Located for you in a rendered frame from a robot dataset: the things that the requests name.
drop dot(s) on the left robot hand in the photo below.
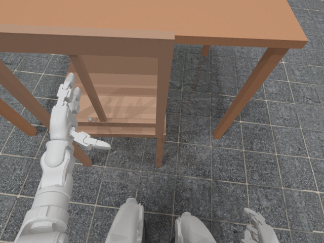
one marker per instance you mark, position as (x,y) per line
(63,117)

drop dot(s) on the robot right thigh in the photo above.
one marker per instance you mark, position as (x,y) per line
(190,229)

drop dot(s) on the table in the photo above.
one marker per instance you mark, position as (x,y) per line
(244,23)

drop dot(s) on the robot left thigh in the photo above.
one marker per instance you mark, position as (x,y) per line
(124,227)

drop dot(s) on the left robot upper arm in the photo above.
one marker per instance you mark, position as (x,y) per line
(47,237)

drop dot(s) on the chair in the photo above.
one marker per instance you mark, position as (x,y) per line
(123,75)

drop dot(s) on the right robot hand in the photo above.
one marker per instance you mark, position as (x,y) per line
(264,232)

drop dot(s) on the robot thigh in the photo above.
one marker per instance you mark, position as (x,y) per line
(124,227)
(190,229)

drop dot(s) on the left robot forearm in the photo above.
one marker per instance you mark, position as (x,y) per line
(49,209)

